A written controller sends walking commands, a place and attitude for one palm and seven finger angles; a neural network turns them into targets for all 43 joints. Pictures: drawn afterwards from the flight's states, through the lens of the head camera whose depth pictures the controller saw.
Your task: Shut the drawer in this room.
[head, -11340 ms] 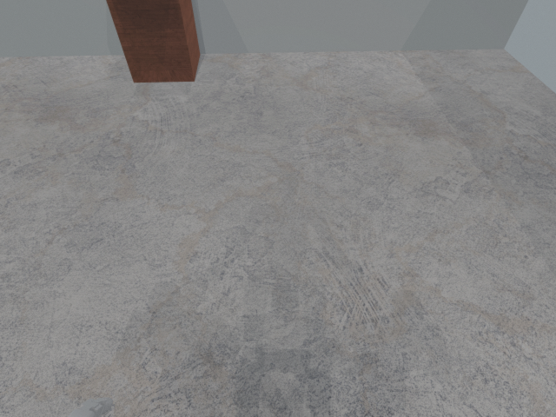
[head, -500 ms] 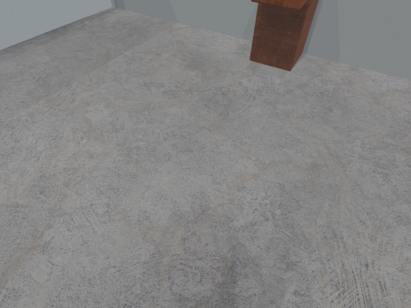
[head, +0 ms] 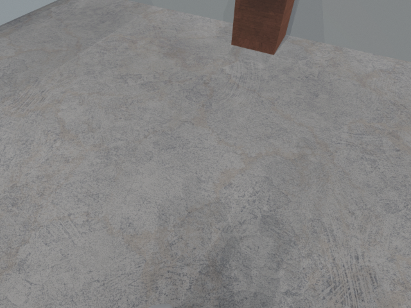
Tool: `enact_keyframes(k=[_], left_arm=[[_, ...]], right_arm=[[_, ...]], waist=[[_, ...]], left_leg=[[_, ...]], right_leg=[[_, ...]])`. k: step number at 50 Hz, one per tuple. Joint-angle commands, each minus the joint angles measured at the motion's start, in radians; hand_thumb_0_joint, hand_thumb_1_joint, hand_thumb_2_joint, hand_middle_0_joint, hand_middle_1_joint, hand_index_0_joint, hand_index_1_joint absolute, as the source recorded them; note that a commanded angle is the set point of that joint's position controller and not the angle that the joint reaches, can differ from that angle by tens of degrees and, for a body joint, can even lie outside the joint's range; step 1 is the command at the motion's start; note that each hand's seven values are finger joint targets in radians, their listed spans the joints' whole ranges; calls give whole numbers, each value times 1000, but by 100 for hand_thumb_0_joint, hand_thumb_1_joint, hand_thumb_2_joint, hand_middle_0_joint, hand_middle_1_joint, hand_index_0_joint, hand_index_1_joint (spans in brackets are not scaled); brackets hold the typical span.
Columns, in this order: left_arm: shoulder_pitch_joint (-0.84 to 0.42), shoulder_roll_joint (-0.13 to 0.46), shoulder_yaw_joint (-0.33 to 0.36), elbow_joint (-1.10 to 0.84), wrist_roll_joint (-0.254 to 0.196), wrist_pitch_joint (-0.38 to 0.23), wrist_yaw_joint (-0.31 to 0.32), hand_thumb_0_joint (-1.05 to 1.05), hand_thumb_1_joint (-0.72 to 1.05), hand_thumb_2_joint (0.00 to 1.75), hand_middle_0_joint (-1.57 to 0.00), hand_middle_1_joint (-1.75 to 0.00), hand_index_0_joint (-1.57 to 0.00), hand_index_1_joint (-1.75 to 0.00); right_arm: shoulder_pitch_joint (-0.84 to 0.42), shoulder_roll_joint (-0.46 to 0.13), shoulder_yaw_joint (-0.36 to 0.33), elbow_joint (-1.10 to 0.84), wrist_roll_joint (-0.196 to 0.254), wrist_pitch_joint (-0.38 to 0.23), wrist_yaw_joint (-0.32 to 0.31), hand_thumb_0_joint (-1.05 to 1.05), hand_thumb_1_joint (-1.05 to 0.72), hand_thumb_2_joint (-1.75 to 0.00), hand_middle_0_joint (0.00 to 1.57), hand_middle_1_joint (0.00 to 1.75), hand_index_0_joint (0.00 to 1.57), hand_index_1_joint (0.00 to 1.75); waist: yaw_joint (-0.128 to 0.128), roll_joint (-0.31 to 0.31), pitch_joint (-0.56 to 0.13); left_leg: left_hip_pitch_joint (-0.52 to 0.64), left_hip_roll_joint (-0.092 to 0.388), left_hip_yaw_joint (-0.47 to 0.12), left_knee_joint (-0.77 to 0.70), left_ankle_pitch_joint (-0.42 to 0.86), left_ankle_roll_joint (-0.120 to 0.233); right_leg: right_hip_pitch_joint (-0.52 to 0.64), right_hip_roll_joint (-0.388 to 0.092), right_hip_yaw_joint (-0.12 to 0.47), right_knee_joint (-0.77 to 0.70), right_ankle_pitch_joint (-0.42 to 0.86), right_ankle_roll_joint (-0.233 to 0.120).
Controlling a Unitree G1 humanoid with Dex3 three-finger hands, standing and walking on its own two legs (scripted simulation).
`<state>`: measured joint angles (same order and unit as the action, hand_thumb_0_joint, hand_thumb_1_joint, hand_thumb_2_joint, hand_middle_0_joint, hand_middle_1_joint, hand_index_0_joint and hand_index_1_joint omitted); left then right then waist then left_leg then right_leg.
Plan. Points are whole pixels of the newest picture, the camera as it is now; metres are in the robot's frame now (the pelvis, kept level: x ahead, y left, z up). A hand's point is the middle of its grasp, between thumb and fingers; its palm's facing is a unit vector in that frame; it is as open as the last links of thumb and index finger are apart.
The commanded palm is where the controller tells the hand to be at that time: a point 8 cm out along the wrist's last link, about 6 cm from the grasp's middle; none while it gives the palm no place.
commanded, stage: turn or walk to find it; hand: left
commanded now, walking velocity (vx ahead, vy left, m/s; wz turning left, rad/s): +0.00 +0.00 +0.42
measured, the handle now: out of the picture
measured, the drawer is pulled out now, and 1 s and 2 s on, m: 0.28 0.28 0.28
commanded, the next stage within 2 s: stand and wait in 0.08 s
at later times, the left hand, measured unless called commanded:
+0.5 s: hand out of the picture +0.03 +0.21 -0.18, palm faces +0.08 -0.97 -0.23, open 7.4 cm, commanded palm none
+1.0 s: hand (121, 274) +0.21 +0.22 -0.18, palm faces -0.02 -0.98 -0.22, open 7.3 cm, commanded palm none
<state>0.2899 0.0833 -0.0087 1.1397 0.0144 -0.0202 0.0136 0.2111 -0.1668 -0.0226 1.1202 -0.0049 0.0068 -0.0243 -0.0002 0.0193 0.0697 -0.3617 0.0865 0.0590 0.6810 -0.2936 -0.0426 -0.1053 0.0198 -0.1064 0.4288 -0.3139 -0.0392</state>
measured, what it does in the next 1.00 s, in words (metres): walks ahead: left foot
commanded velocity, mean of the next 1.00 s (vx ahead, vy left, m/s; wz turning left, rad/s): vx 0.11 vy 0.00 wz -0.03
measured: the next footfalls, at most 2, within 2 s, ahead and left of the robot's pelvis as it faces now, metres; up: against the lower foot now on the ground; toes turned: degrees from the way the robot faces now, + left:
left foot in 0.04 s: +0.08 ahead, +0.13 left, +0.00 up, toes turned +7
right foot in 1.04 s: +0.27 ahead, -0.10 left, +0.00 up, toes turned -7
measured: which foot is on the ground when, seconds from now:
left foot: up 0.00-0.02, down 0.04-1.00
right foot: down 0.00-0.68, up 0.70-1.00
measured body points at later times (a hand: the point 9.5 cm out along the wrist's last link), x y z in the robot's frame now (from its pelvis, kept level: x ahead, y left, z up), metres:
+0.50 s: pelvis +0.04 +0.02 +0.00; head +0.04 +0.02 +0.45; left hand +0.02 +0.26 -0.16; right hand +0.10 -0.21 -0.16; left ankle +0.04 +0.13 -0.74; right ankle -0.05 -0.10 -0.74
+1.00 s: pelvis +0.14 +0.03 +0.00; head +0.18 +0.03 +0.44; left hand +0.21 +0.27 -0.16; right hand +0.01 -0.15 -0.15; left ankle +0.05 +0.13 -0.74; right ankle +0.22 -0.10 -0.72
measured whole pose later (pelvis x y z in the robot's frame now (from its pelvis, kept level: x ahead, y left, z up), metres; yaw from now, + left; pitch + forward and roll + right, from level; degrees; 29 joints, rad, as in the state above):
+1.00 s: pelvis +0.14 +0.03 +0.00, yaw +0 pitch -1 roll +0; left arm 0.15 0.19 0.04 1.06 0.02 0.00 0.02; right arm 0.47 -0.07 -0.01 1.22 -0.01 -0.03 -0.03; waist -0.04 -0.01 0.10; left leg -0.03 0.03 0.18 0.43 -0.38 0.01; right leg -0.44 -0.09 -0.09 0.69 -0.22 0.01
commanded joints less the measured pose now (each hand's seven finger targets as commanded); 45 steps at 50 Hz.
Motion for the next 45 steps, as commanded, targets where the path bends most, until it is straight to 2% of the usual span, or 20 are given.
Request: enact_keyframes(k=[1, 4, 5, 7, 10, 13, 15, 19, 22, 25, 28, 30, 31, 32, 33, 34, 35, 37, 40, 45], left_arm=[[51, 167, 41, -25, -3, -7, 27, 0, 90, 90, -20, -30, -20, -30], [89, 124, 39, -36, -4, 16, 34, 0, 90, 90, -20, -30, -20, -30], [93, 122, 34, -36, -7, 17, 34, 0, 90, 90, -20, -30, -20, -30], [85, 117, 27, -34, -8, 16, 32, 0, 90, 90, -20, -30, -20, -30], [98, 127, 24, -22, -2, 10, 29, 0, 90, 90, -20, -30, -20, -30], [99, 180, 26, -14, 4, -6, 33, 0, 90, 90, -20, -30, -20, -30], [82, 198, 28, -21, -1, -9, 35, 0, 90, 90, -20, -30, -20, -30], [59, 229, 31, -37, -1, -7, 33, 0, 90, 90, -20, -30, -20, -30], [94, 186, 22, -12, -1, 2, 27, 0, 90, 90, -20, -30, -20, -30], [120, 222, 45, -8, 3, 11, 14, 0, 90, 90, -20, -30, -20, -30], [156, 247, 63, -11, 11, 1, 9, 0, 90, 90, -20, -30, -20, -30], [143, 249, 71, -13, 15, -10, 8, 0, 90, 90, -20, -30, -20, -30], [111, 245, 71, -20, 12, -12, 5, 0, 90, 90, -20, -30, -20, -30], [67, 226, 70, -37, 5, -12, -1, 0, 90, 90, -20, -30, -20, -30], [37, 158, 62, -72, -1, -13, -12, 0, 90, 90, -20, -30, -20, -30], [-72, 160, 50, -123, 5, -15, -5, 0, 90, 90, -20, -30, -20, -30], [-87, 153, 55, -124, 4, -14, -2, 0, 90, 90, -20, -30, -20, -30], [-49, 116, 53, -93, 9, -8, -11, 0, 90, 90, -20, -30, -20, -30], [12, 82, 52, -77, 8, 16, -13, 0, 90, 90, -20, -30, -20, -30], [-56, 77, 40, -100, 4, 19, -5, 0, 90, 90, -20, -30, -20, -30]], right_arm=[[87, -59, -7, 0, -4, -29, 0, 0, -90, -90, 20, 30, 20, 30], [99, -136, -21, -6, -8, -23, -8, 0, -90, -90, 20, 30, 20, 30], [94, -134, -19, -9, -6, -22, -14, 0, -90, -90, 20, 30, 20, 30], [76, -133, -20, -15, -6, -26, -20, 0, -90, -90, 20, 30, 20, 30], [46, -132, -23, -28, -3, -30, -20, 0, -90, -90, 20, 30, 20, 30], [30, -97, -17, -40, 1, -27, -15, 0, -90, -90, 20, 30, 20, 30], [35, -103, -13, -36, -2, -25, -14, 0, -90, -90, 20, 30, 20, 30], [22, -139, -13, -29, 0, -28, -12, 0, -90, -90, 20, 30, 20, 30], [41, -102, -1, -10, -7, -25, -3, 0, -90, -90, 20, 30, 20, 30], [5, -92, -7, -37, -15, -22, 8, 0, -90, -90, 20, 30, 20, 30], [-41, -103, -21, -87, -19, -26, 20, 0, -90, -90, 20, 30, 20, 30], [-28, -94, -24, -104, -16, -39, 23, 0, -90, -90, 20, 30, 20, 30], [39, -91, -25, -90, -14, -48, 21, 0, -90, -90, 20, 30, 20, 30], [176, -116, -31, -46, -17, -59, 16, 0, -90, -90, 20, 30, 20, 30], [340, -208, -58, 5, -30, -68, 11, 0, -90, -90, 20, 30, 20, 30], [460, -219, -54, 49, -35, -68, -5, 0, -90, -90, 20, 30, 20, 30], [415, -179, -34, 47, -27, -64, -16, 0, -90, -90, 20, 30, 20, 30], [293, -117, -13, 5, -24, -76, -18, 0, -90, -90, 20, 30, 20, 30], [243, -91, -6, 3, -13, -85, -22, 0, -90, -90, 20, 30, 20, 30], [250, -81, -10, 33, -11, -74, -22, 0, -90, -90, 20, 30, 20, 30]], waist=[[-7, -65, -37], [3, 182, -33], [9, 220, -64], [15, 176, -97], [26, 101, -141], [4, -80, -121], [0, -113, -109], [1, -79, -82], [6, -90, -42], [25, -159, 100], [38, -165, 163], [18, -139, 147], [-21, -101, 105], [-84, 6, 53], [-127, 310, 2], [-169, 326, 44], [-124, 148, 85], [-53, 24, 90], [0, 87, 46], [2, 120, 24]], left_leg=[[178, 24, -19, -189, 329, 26], [177, 168, -230, -236, 602, 145], [185, 191, -276, -272, 655, 184], [226, 191, -283, -298, 628, 206], [257, 141, -219, -256, 582, 172], [181, 37, -84, -176, 498, 72], [176, 25, -58, -196, 455, 58], [223, 37, -67, -217, 486, 69], [204, 27, -40, -220, 227, 61], [14, -19, 39, -119, -44, 42], [-118, -3, 81, 33, -172, 36], [-96, 14, 83, -17, -178, 36], [45, 9, 88, -125, -123, 42], [274, 20, 32, -234, -54, 66], [449, 228, -281, -365, -34, 139], [456, 356, -451, -475, 81, 171], [383, 395, -423, -452, 199, 218], [293, 324, -234, -433, 389, 215], [241, 225, -46, -430, 551, 188], [241, 158, 12, -376, 683, 179]], right_leg=[[-66, -200, 58, -9, 426, -4], [-116, -107, -16, 105, 58, 68], [-101, -92, -12, 146, -6, 75], [-129, -96, 26, 180, -101, 70], [-83, -112, 43, 25, 5, 68], [26, -192, 87, -39, 487, 34], [50, -203, 80, -14, 612, 23], [21, -183, 65, -46, 500, 30], [3, -174, 98, -110, 191, 23], [-17, -223, 210, -199, -118, -46], [-15, -308, 325, -235, -130, -126], [-7, -311, 297, -166, 28, -138], [-69, -274, 239, -77, 101, -112], [-210, -179, 142, 110, 146, -63], [-410, -38, -3, 444, -16, 2], [-549, -3, 39, 687, -246, 0], [-576, -67, 116, 780, -216, -9], [-526, -115, 118, 790, -112, 14], [-435, -121, 79, 692, -19, 50], [-318, -102, 6, 363, 93, 63]])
